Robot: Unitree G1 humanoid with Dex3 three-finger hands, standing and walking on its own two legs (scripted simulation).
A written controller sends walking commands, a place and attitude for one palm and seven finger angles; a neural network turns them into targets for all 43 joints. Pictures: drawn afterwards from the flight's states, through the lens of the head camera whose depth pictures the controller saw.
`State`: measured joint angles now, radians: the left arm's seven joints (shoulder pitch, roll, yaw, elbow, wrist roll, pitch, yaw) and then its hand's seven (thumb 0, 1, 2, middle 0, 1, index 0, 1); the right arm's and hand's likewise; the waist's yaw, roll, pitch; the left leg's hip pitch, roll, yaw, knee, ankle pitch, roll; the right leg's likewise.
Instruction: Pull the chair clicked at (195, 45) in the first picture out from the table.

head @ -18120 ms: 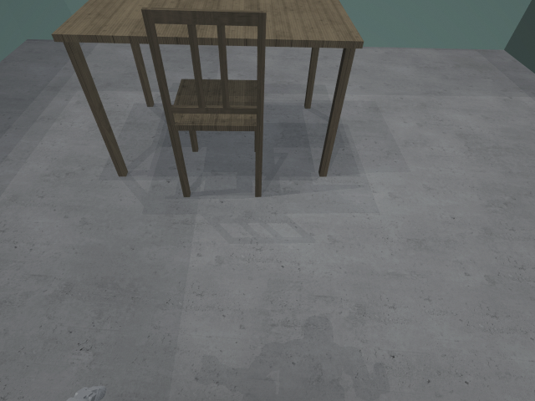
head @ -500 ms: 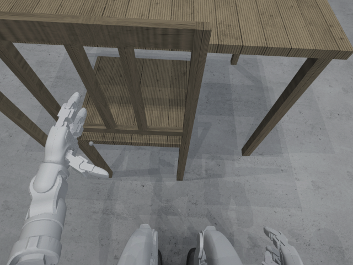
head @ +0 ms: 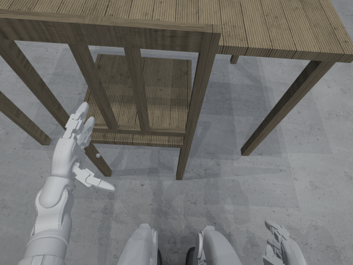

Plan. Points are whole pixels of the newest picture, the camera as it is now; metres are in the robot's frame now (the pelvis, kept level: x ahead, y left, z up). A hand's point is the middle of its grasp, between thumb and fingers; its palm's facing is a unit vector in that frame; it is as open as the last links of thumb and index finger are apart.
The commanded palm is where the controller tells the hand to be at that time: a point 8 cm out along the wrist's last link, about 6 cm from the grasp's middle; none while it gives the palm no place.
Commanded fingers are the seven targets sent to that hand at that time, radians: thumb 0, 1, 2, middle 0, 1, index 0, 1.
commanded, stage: aim the fingers beside a spindle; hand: left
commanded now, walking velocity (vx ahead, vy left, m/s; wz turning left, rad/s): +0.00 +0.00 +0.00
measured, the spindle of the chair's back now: (99, 94) +0.49 +0.21 +0.02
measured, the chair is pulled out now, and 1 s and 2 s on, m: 0.00 0.00 0.00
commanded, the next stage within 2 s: push the fingers through the gap in 1.08 s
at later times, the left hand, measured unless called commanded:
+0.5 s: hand (85, 144) +0.36 +0.21 +0.02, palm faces +0.03 -1.00 -0.07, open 16.9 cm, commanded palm +0.33 +0.25 +0.02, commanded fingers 0.00 -0.50 0.30 -0.06 -0.08 -0.06 -0.08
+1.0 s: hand (97, 154) +0.35 +0.19 +0.00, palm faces -0.07 -1.00 -0.02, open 16.9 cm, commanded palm +0.33 +0.24 +0.02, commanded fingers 0.00 -0.50 0.30 -0.06 -0.08 -0.06 -0.08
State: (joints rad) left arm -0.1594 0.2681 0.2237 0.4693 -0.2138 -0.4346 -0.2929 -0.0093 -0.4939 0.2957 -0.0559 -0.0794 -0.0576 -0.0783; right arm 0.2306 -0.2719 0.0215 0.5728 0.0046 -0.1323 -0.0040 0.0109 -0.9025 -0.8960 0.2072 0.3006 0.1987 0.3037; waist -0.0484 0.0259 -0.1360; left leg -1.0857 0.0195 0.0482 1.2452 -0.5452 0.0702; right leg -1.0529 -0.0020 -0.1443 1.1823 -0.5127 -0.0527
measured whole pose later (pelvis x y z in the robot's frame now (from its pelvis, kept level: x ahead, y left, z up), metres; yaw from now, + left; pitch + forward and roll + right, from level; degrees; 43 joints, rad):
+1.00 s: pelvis +0.00 +0.00 +0.00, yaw +0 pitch +22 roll -3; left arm -0.22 0.30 0.22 0.55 -0.23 -0.40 -0.31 -0.01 -0.49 0.30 -0.05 -0.08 -0.05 -0.08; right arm 0.22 -0.27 0.03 0.58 0.01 -0.11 -0.01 0.01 -0.90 -0.90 0.21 0.30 0.20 0.30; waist -0.05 0.03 -0.14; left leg -1.10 0.02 0.04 1.26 -0.54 0.07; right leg -1.07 0.00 -0.15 1.19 -0.51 -0.06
